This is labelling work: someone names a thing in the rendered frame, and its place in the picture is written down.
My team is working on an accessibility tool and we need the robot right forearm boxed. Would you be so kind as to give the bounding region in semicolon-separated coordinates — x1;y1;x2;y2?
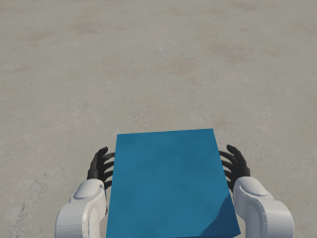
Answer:
232;177;294;238

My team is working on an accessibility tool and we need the robot left hand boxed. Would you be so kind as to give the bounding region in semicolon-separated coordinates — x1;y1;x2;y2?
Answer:
86;147;115;189

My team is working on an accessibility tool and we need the carton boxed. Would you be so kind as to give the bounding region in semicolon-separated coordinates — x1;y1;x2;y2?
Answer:
106;128;241;238

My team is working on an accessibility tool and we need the robot right hand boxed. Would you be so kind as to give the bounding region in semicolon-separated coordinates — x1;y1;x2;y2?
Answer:
219;145;251;193

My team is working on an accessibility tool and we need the robot left forearm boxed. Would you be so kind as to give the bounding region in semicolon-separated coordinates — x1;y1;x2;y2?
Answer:
54;178;108;238

